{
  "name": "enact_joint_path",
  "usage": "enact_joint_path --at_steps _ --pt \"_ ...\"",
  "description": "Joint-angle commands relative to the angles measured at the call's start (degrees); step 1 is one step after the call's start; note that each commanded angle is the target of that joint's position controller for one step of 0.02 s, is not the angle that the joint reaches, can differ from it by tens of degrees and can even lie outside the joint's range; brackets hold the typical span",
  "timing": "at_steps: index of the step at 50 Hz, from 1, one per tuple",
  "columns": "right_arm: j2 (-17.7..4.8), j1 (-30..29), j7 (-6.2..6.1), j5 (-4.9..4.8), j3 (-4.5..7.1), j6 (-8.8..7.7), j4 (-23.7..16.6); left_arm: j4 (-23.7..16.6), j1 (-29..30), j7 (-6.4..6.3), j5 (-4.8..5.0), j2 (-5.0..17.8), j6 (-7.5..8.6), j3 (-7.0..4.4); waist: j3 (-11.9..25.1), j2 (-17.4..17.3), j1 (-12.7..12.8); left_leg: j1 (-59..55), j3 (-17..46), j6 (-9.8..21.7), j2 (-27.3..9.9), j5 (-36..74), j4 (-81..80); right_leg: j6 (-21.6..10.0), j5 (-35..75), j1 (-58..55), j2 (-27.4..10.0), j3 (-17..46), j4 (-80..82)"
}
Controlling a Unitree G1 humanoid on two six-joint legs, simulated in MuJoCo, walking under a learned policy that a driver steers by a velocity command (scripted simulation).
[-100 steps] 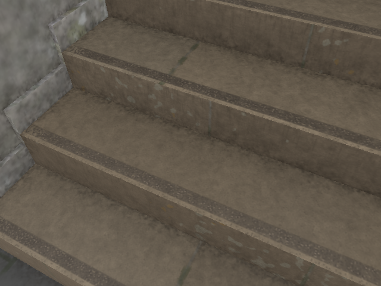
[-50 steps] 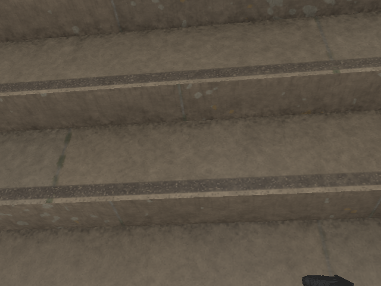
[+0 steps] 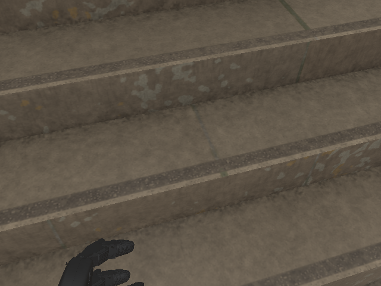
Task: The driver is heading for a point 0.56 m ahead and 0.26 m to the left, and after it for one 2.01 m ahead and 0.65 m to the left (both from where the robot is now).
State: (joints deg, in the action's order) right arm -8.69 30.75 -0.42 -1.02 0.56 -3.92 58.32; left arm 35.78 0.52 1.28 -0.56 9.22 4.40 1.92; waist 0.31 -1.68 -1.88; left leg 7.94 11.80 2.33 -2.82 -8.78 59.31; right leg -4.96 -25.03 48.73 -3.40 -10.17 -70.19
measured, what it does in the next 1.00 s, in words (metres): climbs, turning left: left foot 0.16 m higher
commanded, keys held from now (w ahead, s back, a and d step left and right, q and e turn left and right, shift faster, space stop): w+q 0.82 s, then q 0.18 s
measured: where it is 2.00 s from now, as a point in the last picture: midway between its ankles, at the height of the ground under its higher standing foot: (106, 187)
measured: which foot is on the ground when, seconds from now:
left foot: up 0.00-0.48, down 0.50-1.00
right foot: down 0.00-0.52, up 0.54-1.00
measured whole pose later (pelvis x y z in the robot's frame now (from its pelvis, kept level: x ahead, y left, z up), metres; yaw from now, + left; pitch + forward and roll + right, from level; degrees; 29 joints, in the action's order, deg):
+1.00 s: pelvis +0.49 +0.09 +0.30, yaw +32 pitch +6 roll -5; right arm -2.6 29.5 -3.3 1.0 -0.5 1.7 51.6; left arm 32.3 4.9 -0.1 -0.5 1.1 6.3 7.7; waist 1.4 1.2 -4.7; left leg 6.1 12.8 6.5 4.0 -14.8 20.2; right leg -2.6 -18.4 64.0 0.0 -7.6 -81.2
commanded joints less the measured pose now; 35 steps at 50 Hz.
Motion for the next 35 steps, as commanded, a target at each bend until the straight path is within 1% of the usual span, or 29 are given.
enact_joint_path --at_steps 1,2,3,4,6,8,9,10,12,13,15,16,17,18,19,20,22,23,24,25,26,27,28,29,30,31,32,33,35 --pt "-0.11 -13.32 2.32 -0.02 0.33 -2.33 -13.94 11.97 -23.37 -0.3 0.67 6.98 -0.48 -3.66 10.21 8.11 5.95 36.14 1.86 4.32 4.15 3.56 48.62 -4.56 -15.86 -37.99 -19.74 54.58 54.48" --pt "-0.33 -16.51 2.91 1.06 0.15 -1.63 -16.23 14.51 -18.92 0.11 -0.14 0.81 0.08 -2.5 4.19 5.36 3.66 40.39 -0.19 6.47 2.38 7.66 52.78 -3.8 -11.87 -30.64 -18.0 42.34 49.36" --pt "0.53 -15.42 3.2 0.2 -0.25 -0.73 -16.89 16.43 -16.82 0.19 -1.52 -3.15 0.76 -1.41 1.49 5.52 0.5 41.29 0.54 8.4 1.49 8.67 56.19 -1.97 -7.34 -26.33 -16.09 34.13 48.26" --pt "2.57 -14.27 3.82 -0.02 -1.23 -0.67 -17.2 18.42 -17.91 0.49 -1.6 -4.97 1.12 -1.04 1.2 4.0 -0.93 44.02 1.98 10.39 2.23 11.24 60.69 0.24 0.89 -26.93 -14.27 28.36 48.44" --pt "5.83 -12.3 4.12 -1.12 -2.71 0.28 -16.6 19.96 -17.65 0.61 -1.47 -5.99 1.02 -0.79 -1.58 3.25 -3.45 52.0 3.04 11.37 2.6 12.48 60.85 2.46 9.21 -25.7 -12.01 14.62 47.5" --pt "5.13 -12.13 3.82 -0.17 -3.13 2.17 -15.7 19.24 -13.93 0.53 -2.3 -5.34 0.69 -0.11 -3.17 3.84 -5.73 54.96 -1.43 8.72 3.67 16.28 57.73 4.85 14.35 -19.74 -9.11 3.54 48.03" --pt "4.69 -13.88 3.14 -0.01 -3.17 2.9 -15.36 19.57 -15.27 0.48 -3.61 -4.21 0.74 0.36 -3.03 5.25 -4.68 58.07 -4.72 7.16 5.73 16.83 67.67 2.93 15.2 -19.04 -10.33 3.05 49.76" --pt "5.66 -16.23 2.42 0.46 -3.93 3.6 -16.64 20.34 -16.7 0.39 -3.5 -3.31 0.4 0.98 -3.93 6.13 -4.52 64.81 -5.42 6.43 5.97 14.5 78.07 2.13 16.3 -20.34 -12.5 5.47 51.08" --pt "6.41 -20.9 1.16 0.6 -4.64 4.0 -20.19 21.09 -18.84 0.03 -1.87 -0.6 -0.11 0.84 -7.0 5.75 -4.17 71.66 -6.0 5.37 5.0 12.87 75.61 3.22 14.76 -21.83 -11.62 3.23 52.43" --pt "4.67 -26.11 0.88 0.35 -4.69 3.8 -22.96 21.13 -20.29 -0.26 -1.61 -0.53 -0.44 1.17 -7.03 4.75 -3.07 71.32 -6.53 5.13 3.8 13.84 68.59 4.37 17.05 -22.1 -10.8 1.59 54.0" --pt "1.61 -34.35 0.59 1.24 -4.58 3.72 -26.5 21.08 -25.8 -1.99 -0.87 2.2 -0.26 0.81 -5.55 4.67 0.82 69.79 -12.4 3.34 2.15 16.57 53.71 3.29 12.15 -24.98 -10.57 0.69 57.51" --pt "0.97 -35.21 0.37 0.31 -4.63 3.87 -26.55 21.99 -30.36 -2.99 -0.97 3.92 0.1 0.46 -4.12 6.41 2.23 71.87 -13.13 2.77 1.04 16.07 50.59 2.53 10.58 -30.65 -11.45 1.14 58.53" --pt "2.17 -38.84 0.69 -0.81 -5.51 3.85 -27.39 22.7 -34.94 -4.45 -0.96 7.88 0.25 -0.94 -2.99 8.44 4.54 72.16 -16.65 2.05 -1.47 9.6 47.07 0.31 11.21 -35.66 -14.93 3.58 66.07" --pt "2.03 -39.92 1.09 -1.42 -5.51 3.86 -27.92 23.23 -36.01 -5.52 -0.57 8.97 -0.28 -1.7 -4.11 7.98 4.8 74.23 -16.16 1.59 -3.73 5.66 43.13 0.47 14.67 -42.16 -14.69 2.83 66.88" --pt "2.99 -41.63 1.83 -0.97 -5.7 3.54 -28.27 23.4 -36.02 -6.14 -0.03 9.97 -0.61 -2.33 -2.48 8.05 5.06 75.65 -15.67 2.06 -5.18 1.95 40.77 0.36 21.22 -50.57 -15.92 2.8 66.68" --pt "4.19 -39.59 2.64 0.01 -5.9 3.9 -26.31 23.19 -33.68 -5.98 -0.03 8.41 -1.04 -1.94 0.12 6.53 4.78 69.36 -20.16 3.39 -3.93 -0.52 39.84 -0.19 33.29 -53.08 -15.95 -1.28 65.37" --pt "3.82 -42.09 3.87 -0.02 -5.56 2.6 -28.0 21.84 -30.1 -5.72 0.71 8.97 -1.92 -1.66 2.5 5.17 1.53 44.62 -28.42 8.52 1.39 -6.04 24.86 0.49 78.38 -42.86 -12.61 -8.33 59.41" --pt "1.97 -40.35 3.87 0.39 -4.64 2.39 -28.72 22.39 -32.43 -6.03 0.71 12.42 -1.68 -2.36 5.82 10.07 -0.22 35.48 -30.79 9.66 5.0 -11.72 19.8 -1.53 104.22 -43.99 -14.2 -6.29 55.11" --pt "-1.4 -32.13 3.71 1.13 -2.75 2.69 -27.03 20.97 -30.03 -6.14 0.91 15.39 -1.74 -3.2 9.22 16.53 -3.63 30.98 -28.44 10.27 7.39 -19.76 12.88 -3.45 116.03 -51.56 -16.58 -4.24 47.76" --pt "-6.55 -23.25 4.17 1.72 -0.28 2.93 -24.93 18.56 -25.03 -5.73 1.38 16.71 -1.84 -3.82 13.15 19.02 -7.67 23.73 -23.94 12.03 9.77 -22.41 1.42 -4.55 117.47 -55.54 -16.32 -3.21 35.67" --pt "-12.79 -14.46 4.25 1.83 2.31 3.47 -24.17 15.53 -23.17 -5.12 1.19 15.84 -0.79 -3.8 18.27 12.33 -11.11 6.15 -6.49 15.51 4.72 -19.5 -7.16 -3.07 96.66 -42.49 -14.53 0.17 20.87" --pt "-18.61 -8.22 2.41 1.59 4.52 4.51 -21.02 11.0 -19.68 -3.06 1.01 9.4 1.72 -2.93 19.93 -10.41 -8.83 -6.67 27.51 22.89 -6.21 -37.54 -30.03 -0.35 41.8 -16.57 -1.19 2.92 -0.58" --pt "-18.36 -7.43 0.23 3.57 4.62 4.08 -18.58 8.88 -12.52 -1.1 -0.4 10.05 3.68 -4.08 18.23 -10.5 -6.97 -7.53 47.69 21.69 -10.31 -44.37 -45.98 0.32 17.84 -2.23 6.16 16.74 -26.32" --pt "-13.31 -6.38 -0.35 5.09 2.52 2.51 -16.98 4.12 -6.98 0.27 -0.53 5.36 4.33 -3.36 11.81 -8.14 -4.74 -2.92 46.12 16.64 -11.62 -39.95 -46.34 -2.07 18.51 7.59 3.99 21.78 -39.23" --pt "-8.77 -4.18 0.12 4.25 1.7 1.83 -13.87 1.7 -2.9 0.89 -1.42 1.28 4.08 -1.72 6.36 -3.63 -3.87 1.17 38.57 14.63 -10.1 -31.24 -43.24 -2.85 20.98 13.36 3.69 19.01 -47.26" --pt "-4.98 -5.01 0.77 2.85 0.69 1.34 -11.51 -0.4 -3.16 0.94 -3.17 -1.33 4.11 -0.49 1.95 1.83 -0.3 6.01 30.58 12.1 -7.93 -21.08 -41.82 -3.7 20.77 17.01 2.8 18.04 -56.98" --pt "-2.2 -6.63 1.39 2.81 -0.17 1.17 -9.96 -0.56 -6.88 1.12 -3.17 -3.4 3.58 0.44 1.9 3.48 3.43 8.2 21.96 9.44 -4.19 -16.42 -39.11 -4.66 21.2 19.06 1.75 17.28 -60.95" --pt "-0.77 -8.67 2.13 2.91 -0.5 1.23 -9.66 -0.85 -10.08 1.11 -1.52 -4.31 3.5 1.08 0.86 3.66 5.65 10.09 15.34 7.85 -2.31 -11.15 -38.58 -5.46 19.21 20.48 1.36 16.97 -65.27" --pt "0.18 -12.83 3.63 2.83 -1.01 0.88 -10.35 0.26 -14.37 1.26 -0.19 -3.72 2.81 1.6 0.09 6.77 9.69 16.11 5.68 3.52 -0.05 -5.37 -34.16 -4.04 22.0 21.68 -1.0 15.87 -61.73"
